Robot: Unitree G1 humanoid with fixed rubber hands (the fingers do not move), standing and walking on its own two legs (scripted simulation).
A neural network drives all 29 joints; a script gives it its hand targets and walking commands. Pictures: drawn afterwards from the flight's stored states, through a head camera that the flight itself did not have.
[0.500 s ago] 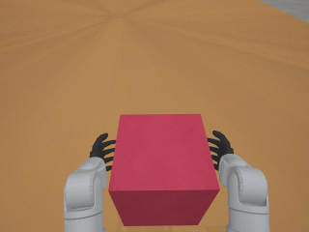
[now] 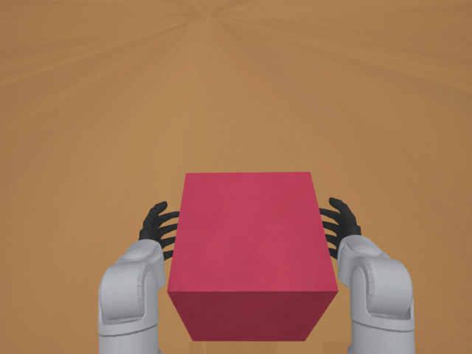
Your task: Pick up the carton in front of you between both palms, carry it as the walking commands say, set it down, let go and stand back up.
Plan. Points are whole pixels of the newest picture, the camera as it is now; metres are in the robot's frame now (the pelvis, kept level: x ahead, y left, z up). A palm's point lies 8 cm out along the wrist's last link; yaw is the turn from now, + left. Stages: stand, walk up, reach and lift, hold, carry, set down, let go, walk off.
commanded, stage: carry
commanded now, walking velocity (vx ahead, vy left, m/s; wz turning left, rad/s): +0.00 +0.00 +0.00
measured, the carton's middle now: (248, 261) +0.28 +0.00 +0.01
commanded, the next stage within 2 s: none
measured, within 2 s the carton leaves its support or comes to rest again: neither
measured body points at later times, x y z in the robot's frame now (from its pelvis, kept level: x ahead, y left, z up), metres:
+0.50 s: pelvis +0.15 +0.01 -0.01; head +0.12 +0.01 +0.44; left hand +0.44 +0.15 +0.07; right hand +0.42 -0.15 +0.07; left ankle +0.17 +0.10 -0.74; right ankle +0.06 -0.10 -0.74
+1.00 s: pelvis +0.13 +0.00 -0.01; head +0.09 +0.01 +0.43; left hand +0.41 +0.14 +0.07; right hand +0.40 -0.16 +0.07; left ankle +0.17 +0.10 -0.74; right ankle +0.06 -0.10 -0.74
